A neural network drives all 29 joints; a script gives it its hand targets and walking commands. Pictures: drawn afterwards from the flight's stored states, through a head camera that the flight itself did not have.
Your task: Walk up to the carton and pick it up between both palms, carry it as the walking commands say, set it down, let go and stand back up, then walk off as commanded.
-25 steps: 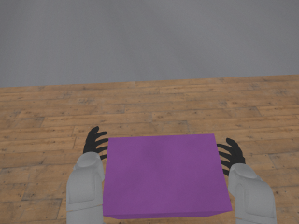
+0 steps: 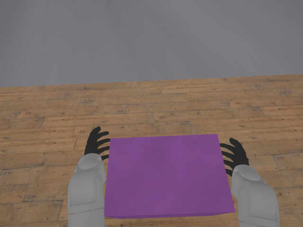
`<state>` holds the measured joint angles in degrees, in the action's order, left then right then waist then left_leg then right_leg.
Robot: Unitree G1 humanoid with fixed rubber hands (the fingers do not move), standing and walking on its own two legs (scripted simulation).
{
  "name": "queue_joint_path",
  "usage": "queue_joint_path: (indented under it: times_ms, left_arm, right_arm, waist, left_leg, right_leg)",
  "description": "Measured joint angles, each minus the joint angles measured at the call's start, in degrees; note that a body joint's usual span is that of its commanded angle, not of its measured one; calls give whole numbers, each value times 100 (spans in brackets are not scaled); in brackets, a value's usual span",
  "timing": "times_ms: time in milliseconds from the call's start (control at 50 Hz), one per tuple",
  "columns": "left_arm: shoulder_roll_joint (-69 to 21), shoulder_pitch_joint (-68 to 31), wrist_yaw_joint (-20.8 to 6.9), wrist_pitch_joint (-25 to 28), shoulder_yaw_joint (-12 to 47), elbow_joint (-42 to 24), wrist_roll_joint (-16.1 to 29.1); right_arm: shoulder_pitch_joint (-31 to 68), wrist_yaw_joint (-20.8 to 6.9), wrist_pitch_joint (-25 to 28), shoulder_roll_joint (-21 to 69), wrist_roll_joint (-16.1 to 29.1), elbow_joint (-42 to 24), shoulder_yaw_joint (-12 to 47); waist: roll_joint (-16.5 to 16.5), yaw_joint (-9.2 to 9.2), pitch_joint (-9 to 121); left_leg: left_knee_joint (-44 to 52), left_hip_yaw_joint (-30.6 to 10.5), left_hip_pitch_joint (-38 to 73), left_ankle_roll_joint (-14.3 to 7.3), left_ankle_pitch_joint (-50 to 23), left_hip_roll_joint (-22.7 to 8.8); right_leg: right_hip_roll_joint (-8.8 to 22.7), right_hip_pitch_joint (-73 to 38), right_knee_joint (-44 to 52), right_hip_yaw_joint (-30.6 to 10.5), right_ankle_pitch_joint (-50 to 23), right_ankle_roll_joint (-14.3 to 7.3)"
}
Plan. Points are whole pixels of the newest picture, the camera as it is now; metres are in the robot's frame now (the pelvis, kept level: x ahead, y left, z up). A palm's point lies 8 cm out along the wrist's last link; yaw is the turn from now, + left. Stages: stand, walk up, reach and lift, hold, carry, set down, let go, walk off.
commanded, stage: carry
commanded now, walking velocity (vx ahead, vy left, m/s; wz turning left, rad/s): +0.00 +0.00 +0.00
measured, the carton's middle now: (164, 180) +0.26 +0.01 -0.04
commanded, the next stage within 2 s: hold in 1.22 s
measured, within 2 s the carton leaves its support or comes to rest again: neither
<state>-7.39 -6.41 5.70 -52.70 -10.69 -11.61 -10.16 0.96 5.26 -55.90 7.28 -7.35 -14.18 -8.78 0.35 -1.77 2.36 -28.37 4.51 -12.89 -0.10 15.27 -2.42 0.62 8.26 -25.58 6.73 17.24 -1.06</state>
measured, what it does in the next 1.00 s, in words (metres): stands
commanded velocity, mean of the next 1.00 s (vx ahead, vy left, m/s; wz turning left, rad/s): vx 0.00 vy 0.00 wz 0.00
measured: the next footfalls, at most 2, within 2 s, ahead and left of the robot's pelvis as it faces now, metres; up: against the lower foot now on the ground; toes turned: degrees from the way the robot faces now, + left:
none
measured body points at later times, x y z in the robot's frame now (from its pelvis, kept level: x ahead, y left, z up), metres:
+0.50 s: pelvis +0.00 +0.00 +0.00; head -0.01 +0.01 +0.45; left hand +0.27 +0.19 +0.06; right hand +0.26 -0.17 +0.05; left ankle +0.00 +0.11 -0.74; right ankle -0.04 -0.10 -0.74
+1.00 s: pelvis +0.00 +0.00 +0.00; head -0.01 +0.00 +0.45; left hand +0.27 +0.19 +0.06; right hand +0.26 -0.17 +0.05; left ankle +0.00 +0.11 -0.74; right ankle -0.04 -0.10 -0.74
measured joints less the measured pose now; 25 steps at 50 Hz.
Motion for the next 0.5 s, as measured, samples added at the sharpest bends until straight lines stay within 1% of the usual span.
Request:
queue_joint_path:
  times_ms: [60, 500]
  left_arm:
    - [0, 0, -3, 50, 0, 81, -7]
    - [1, 0, 28, 106, 0, 111, 54]
  right_arm:
    - [0, -14, 59, 0, -6, 84, -22]
    - [0, -2, 142, -1, -7, 109, -32]
  waist:
    - [0, 0, 5]
    - [0, 0, -8]
  left_leg:
    - [1, 0, 0, 0, -1, 0]
    - [4, 0, 0, 0, -8, 0]
  right_leg:
    - [0, 1, -1, 0, 0, 0]
    - [1, 6, -10, 0, 0, 0]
